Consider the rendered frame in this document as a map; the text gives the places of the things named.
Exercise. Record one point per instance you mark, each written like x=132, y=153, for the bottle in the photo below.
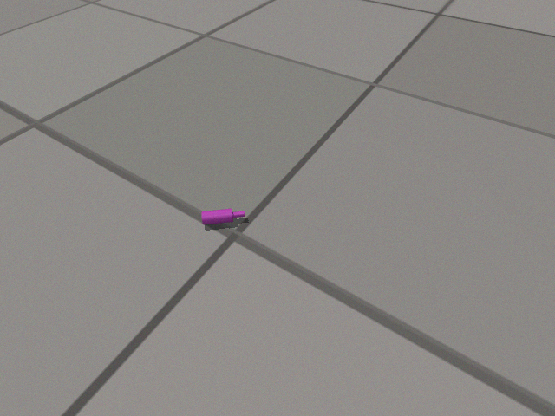
x=220, y=216

